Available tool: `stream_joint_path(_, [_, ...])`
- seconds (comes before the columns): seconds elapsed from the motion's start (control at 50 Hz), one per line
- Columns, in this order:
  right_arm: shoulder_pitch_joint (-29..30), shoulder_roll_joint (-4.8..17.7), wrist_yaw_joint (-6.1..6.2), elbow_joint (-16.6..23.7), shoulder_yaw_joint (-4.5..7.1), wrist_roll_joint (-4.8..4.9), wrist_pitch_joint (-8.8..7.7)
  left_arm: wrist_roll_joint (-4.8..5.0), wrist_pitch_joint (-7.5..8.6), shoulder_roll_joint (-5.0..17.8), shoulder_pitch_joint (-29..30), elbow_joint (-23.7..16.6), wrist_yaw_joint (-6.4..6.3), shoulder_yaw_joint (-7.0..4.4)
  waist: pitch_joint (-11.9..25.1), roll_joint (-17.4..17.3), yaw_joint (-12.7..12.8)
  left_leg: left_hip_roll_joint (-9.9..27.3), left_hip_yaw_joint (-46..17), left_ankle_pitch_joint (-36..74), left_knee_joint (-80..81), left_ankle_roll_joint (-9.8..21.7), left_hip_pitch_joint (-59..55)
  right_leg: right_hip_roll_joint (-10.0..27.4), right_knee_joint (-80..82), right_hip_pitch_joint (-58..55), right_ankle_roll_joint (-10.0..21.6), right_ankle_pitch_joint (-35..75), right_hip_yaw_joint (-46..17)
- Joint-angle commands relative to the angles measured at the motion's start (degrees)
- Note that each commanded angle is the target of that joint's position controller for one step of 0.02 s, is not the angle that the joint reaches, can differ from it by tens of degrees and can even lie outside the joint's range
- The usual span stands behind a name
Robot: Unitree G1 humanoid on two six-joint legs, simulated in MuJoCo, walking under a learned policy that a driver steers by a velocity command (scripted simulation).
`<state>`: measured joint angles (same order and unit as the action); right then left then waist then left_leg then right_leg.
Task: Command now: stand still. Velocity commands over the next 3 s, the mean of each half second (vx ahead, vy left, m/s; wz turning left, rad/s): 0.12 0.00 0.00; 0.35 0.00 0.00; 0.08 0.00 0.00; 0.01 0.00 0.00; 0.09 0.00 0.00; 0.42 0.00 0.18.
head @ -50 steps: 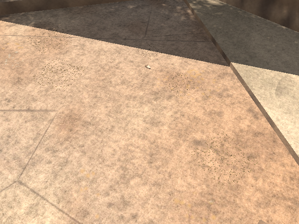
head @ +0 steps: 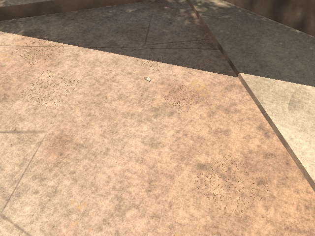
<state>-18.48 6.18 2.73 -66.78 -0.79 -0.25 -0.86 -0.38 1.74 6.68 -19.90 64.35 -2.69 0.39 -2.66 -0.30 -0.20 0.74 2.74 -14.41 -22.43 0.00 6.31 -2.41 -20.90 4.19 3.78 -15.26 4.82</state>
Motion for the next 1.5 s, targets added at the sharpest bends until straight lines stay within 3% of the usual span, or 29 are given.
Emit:
stream_joint_path(0.02, [-5.14,3.5,0.11,-0.12,0.43,-0.04,-0.07,0.01,0.05,3.39,-5.92,0.24,-0.13,-0.4,-2.35,0.24,0.24,5.72,-4.93,14.1,2.39,1.86,1.58,8.44,2.8,1.27,0.18,18.26,-6.75])
stream_joint_path(0.22, [-5.72,3.18,0.05,-0.65,0.38,-0.07,0.17,-0.01,0.09,3.1,-6.12,0.72,-0.11,-0.18,-3.18,0.0,0.12,5.62,-4.85,11.72,2.92,1.71,1.87,8.48,3.55,2.51,0.18,15.88,-7.17])
stream_joint_path(0.28, [-5.52,3.64,-0.11,-0.42,0.75,-0.48,0.36,-0.09,-0.26,4.6,-7.55,1.02,0.02,-0.92,-3.38,1.43,0.96,2.56,-2.55,-2.11,0.09,2.52,4.5,7.11,5.43,2.62,1.88,-4.17,-8.44])
stream_joint_path(0.32, [-3.11,3.52,-0.77,1.46,1.15,-1.28,0.47,-0.18,-0.94,7.35,-11.14,1.56,0.26,-2.32,-7.2,6.03,2.91,-0.91,1.66,-13.52,-9.14,3.12,14.53,11.8,10.02,2.68,6.03,-25.47,-16.5])
stream_joint_path(0.36, [1.72,2.63,-1.71,4.71,1.12,-2.22,0.06,-0.43,-1.02,8.13,-14.67,2.26,0.59,-3.11,-12.6,7.76,4.91,0.62,3.04,-13.79,-19.55,3.77,23.38,20.13,16.06,4.27,11.01,-33.39,-26.42])
stream_joint_path(0.4, [4.66,3.94,-2.54,7.33,1.81,-1.97,-0.87,-1.53,-0.08,7.98,-14.78,2.1,0.81,-3.31,-12.69,4.82,4.15,3.25,-0.42,-13.97,-28.66,4.28,30.79,22.79,17.54,1.52,13.13,-26.45,-28.64])
stream_joint_path(0.44, [4.21,4.46,-3.33,8.19,2.42,-1.5,-1.96,-1.23,1.05,8.03,-12.23,0.97,0.97,-3.34,-9.55,2.33,2.09,4.26,-1.41,-9.96,-28.24,4.15,31.21,21.08,16.94,-1.15,11.53,-18.24,-24.02])
stream_joint_path(0.58, [4.56,4.5,-4.26,11.01,3.55,-0.57,-2.2,-0.63,2.89,9.53,-9.6,-0.26,1.41,-3.43,-7.02,6.1,-0.64,0.71,4.22,-0.48,-12.19,3.66,12.04,15.61,10.57,8.8,8.1,-6.94,-11.09])
stream_joint_path(0.62, [-4.81,6.01,-3.84,7.93,4.71,-0.62,-2.72,-0.72,3.12,9.5,-8.81,-0.58,1.81,-3.33,-4.39,3.36,-4.61,-2.38,5.86,-1.23,-7.65,4.0,-1.7,12.65,0.23,14.46,6.55,0.26,-7.73])
stream_joint_path(0.64, [-13.06,9.17,-3.22,5.67,6.01,-1.12,-3.48,-0.91,3.45,7.53,-8.17,-1.1,2.19,-2.63,-0.64,-2.84,-8.2,2.47,-1.16,-5.86,-2.59,5.15,-10.66,8.65,-14.04,18.5,4.61,4.6,-2.94])
stream_joint_path(0.66, [-20.84,15.93,-2.69,4.82,7.49,-1.63,-3.68,-0.11,3.54,2.9,-8.09,-4.26,2.69,-1.5,3.39,-18.54,-9.34,19.03,-29.84,-24.43,11.42,10.68,-17.82,0.54,-36.73,31.03,0.94,-8.72,4.0])
stream_joint_path(0.68, [-18.6,14.28,-2.72,4.21,6.93,-1.21,-2.78,-1.57,3.28,6.68,-6.31,-5.37,3.21,-2.62,1.06,-13.58,-6.29,21.81,-41.67,-32.11,16.99,13.06,-12.13,1.44,-47.74,35.29,2.23,-13.34,-3.53])
stream_joint_path(0.72, [-5.97,10.75,-3.31,8.17,5.66,-0.86,-3.11,-1.3,3.38,6.2,-2.22,-6.53,4.16,-2.68,-4.71,-2.5,-1.25,18.82,-28.66,-21.73,16.27,11.46,-1.93,6.81,-49.0,35.15,2.96,-2.48,-6.05])
stream_joint_path(0.74, [-4.16,9.76,-3.33,8.68,5.21,-0.77,-3.62,-0.96,3.4,5.42,-2.25,-6.33,4.27,-2.81,-4.39,-1.47,0.4,16.28,-22.92,-13.54,16.53,10.35,0.3,7.86,-46.45,32.28,2.6,0.12,-5.96])
stream_joint_path(0.8, [-6.96,6.71,-2.51,7.07,3.83,-0.67,-4.96,-1.44,1.96,5.27,-2.91,-5.9,4.4,-3.26,-3.49,-2.11,2.01,12.4,-12.37,7.8,15.63,9.27,0.16,7.84,-42.7,29.45,0.92,3.14,-4.06])
stream_joint_path(0.88, [-11.08,6.92,-1.99,5.42,2.87,-0.8,-5.33,-1.19,0.84,4.07,3.16,-7.51,3.73,-3.13,-3.22,-3.19,1.98,10.86,-3.27,42.62,10.2,9.27,-2.14,5.78,-34.91,30.6,-0.98,5.03,-0.91])
stream_joint_path(0.96, [-11.89,6.38,-1.52,4.72,1.95,-0.76,-4.88,-0.49,0.78,3.13,10.94,-9.57,3.16,-2.19,-2.57,-6.58,0.15,8.61,0.86,48.92,7.01,7.94,-1.27,2.87,-19.99,23.61,-0.83,10.12,2.1])
stream_joint_path(1.04, [-10.91,7.16,-1.08,4.22,2.02,-0.93,-4.55,-0.5,1.42,5.14,7.4,-7.77,2.17,-2.52,-0.52,-6.92,1.4,10.57,-0.97,51.85,0.26,8.49,-4.27,1.41,-13.97,16.44,1.64,8.97,1.08])
stream_joint_path(1.08, [-9.13,7.83,-1.05,4.13,2.3,-0.35,-4.2,-0.93,2.63,5.97,-0.29,-4.73,1.66,-3.12,1.94,-3.43,5.27,8.54,-0.43,47.24,-10.45,6.73,-4.59,1.1,-3.08,7.24,2.65,17.62,0.75])
stream_joint_path(1.1, [-10.86,7.1,-0.95,4.57,2.1,0.1,-4.23,-1.79,3.49,9.46,-5.4,-3.47,1.48,-3.9,6.65,0.07,5.66,6.06,0.32,31.68,-18.93,4.83,1.06,8.63,-4.58,-3.17,3.67,39.75,-5.76])
stream_joint_path(1.12, [-18.73,2.24,-0.67,3.83,1.2,2.34,-3.26,-2.27,3.49,11.66,-8.22,-3.58,1.36,-4.24,15.19,8.83,3.34,-1.12,2.64,-5.83,-35.08,2.9,8.84,23.89,-7.31,-13.79,13.39,64.32,-20.06])
stream_joint_path(1.14, [-19.31,3.38,-0.58,2.56,1.88,1.82,-1.84,0.16,2.77,9.86,-5.94,-3.92,1.6,-3.65,17.84,8.17,2.69,-3.15,-1.86,-21.59,-40.87,2.25,9.83,26.58,-3.49,-9.64,18.09,59.68,-25.84])
stream_joint_path(1.18, [-10.57,3.64,-1.03,4.11,2.26,-1.43,-0.77,0.35,2.04,6.26,2.71,-5.51,1.39,-2.43,5.42,3.53,0.81,-0.4,-4.42,-19.59,-39.68,1.85,12.42,21.7,3.31,4.26,14.67,36.26,-20.03])
stream_joint_path(1.2, [-8.62,3.1,-1.27,4.22,2.29,-1.65,-0.4,-0.09,1.86,4.84,4.35,-5.64,0.94,-1.78,2.3,3.02,-0.46,0.84,-4.86,-16.7,-35.2,1.54,10.88,19.11,5.65,8.95,11.96,31.82,-16.53])
stream_joint_path(1.26, [-10.41,1.31,-1.01,2.58,1.69,-1.09,1.2,-0.96,1.72,5.11,3.68,-4.69,0.43,-1.36,2.99,4.52,-2.2,-0.01,-2.56,-13.84,-23.14,0.67,5.47,14.35,6.54,10.79,7.74,26.06,-11.05])
stream_joint_path(1.32, [-8.72,2.05,-0.38,2.21,1.6,-0.58,2.3,-0.47,1.39,7.0,2.73,-4.45,0.65,-1.62,3.93,4.71,-1.58,-0.03,-1.83,-10.31,-15.59,0.43,3.72,14.22,7.97,10.8,7.02,11.29,-12.0])
stream_joint_path(1.4, [-7.32,2.69,-0.77,2.21,1.22,-1.44,2.16,0.55,-0.44,7.31,3.44,-4.24,0.89,-2.08,-1.47,4.02,-1.93,1.65,-2.43,0.82,-2.92,1.51,-2.1,11.91,11.96,20.25,1.47,-16.08,-12.42])
stream_joint_path(1.44, [-6.3,4.71,-0.71,2.45,1.27,-0.97,1.22,0.87,-1.26,6.01,1.7,-4.12,1.03,-2.33,-6.07,-1.71,0.27,3.98,-6.23,-5.08,2.05,2.3,6.98,8.45,10.6,16.56,-0.94,-10.97,-9.73])
stream_joint_path(1.5, [-4.32,3.59,-0.49,2.6,0.87,-0.25,-0.43,0.02,-1.07,4.36,-1.27,-2.56,1.3,-1.89,-3.5,-4.43,2.15,5.1,-7.79,-4.69,6.71,1.93,12.11,7.64,4.13,4.55,-0.47,2.03,-7.87])
